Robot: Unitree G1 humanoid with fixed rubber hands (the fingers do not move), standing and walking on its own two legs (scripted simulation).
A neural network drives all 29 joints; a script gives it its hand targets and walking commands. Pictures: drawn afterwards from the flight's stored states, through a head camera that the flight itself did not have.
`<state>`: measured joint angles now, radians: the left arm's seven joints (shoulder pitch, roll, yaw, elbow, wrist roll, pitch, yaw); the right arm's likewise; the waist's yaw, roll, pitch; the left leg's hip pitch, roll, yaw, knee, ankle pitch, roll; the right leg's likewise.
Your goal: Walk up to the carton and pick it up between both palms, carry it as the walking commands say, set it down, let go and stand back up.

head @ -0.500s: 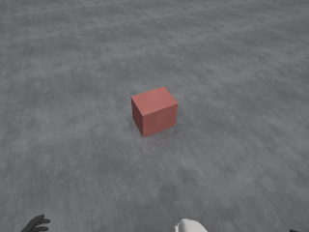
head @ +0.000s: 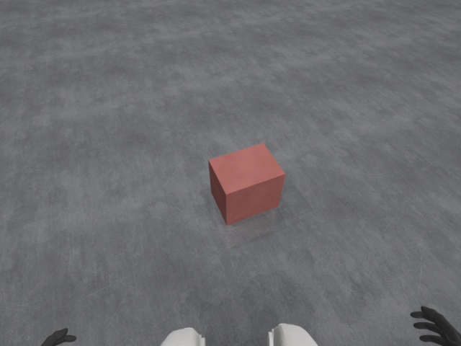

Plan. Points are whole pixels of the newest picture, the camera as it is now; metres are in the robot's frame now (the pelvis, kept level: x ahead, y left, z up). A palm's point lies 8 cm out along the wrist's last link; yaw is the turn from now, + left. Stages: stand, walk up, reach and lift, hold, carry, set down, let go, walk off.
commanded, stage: walk up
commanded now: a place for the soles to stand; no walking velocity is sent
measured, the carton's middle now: (244, 184) +0.89 -0.04 -0.60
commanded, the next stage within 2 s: none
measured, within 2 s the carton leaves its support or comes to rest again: neither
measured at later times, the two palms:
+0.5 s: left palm (52, 288) +0.23 +0.37 -0.08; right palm (411, 278) +0.24 -0.31 -0.05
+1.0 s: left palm (75, 224) +0.37 +0.38 -0.09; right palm (391, 230) +0.36 -0.33 -0.08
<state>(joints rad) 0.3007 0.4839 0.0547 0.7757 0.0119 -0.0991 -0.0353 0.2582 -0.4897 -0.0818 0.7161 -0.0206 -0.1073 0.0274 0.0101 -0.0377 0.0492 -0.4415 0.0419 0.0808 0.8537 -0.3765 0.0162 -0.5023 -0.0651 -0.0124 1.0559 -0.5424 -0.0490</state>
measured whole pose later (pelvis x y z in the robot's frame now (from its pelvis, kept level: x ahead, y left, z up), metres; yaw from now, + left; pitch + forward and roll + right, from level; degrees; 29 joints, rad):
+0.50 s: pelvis +0.14 +0.03 +0.00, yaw -1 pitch -2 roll +1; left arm 0.30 0.50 0.05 0.81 0.02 -0.08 -0.02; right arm 0.25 -0.47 -0.08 0.77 -0.01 -0.10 0.03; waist 0.00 -0.04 0.06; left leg -0.47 0.04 0.12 0.83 -0.32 0.05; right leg -0.51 -0.06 0.00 1.13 -0.48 -0.03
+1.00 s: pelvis +0.28 +0.03 -0.02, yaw -2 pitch -3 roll +2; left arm 0.28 0.51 0.07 0.81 0.02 -0.06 -0.01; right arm 0.28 -0.51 -0.08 0.81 -0.01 -0.11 0.01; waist 0.01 -0.05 0.07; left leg -0.51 0.05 0.09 0.94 -0.37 0.01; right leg -0.51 -0.06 0.02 1.18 -0.58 -0.03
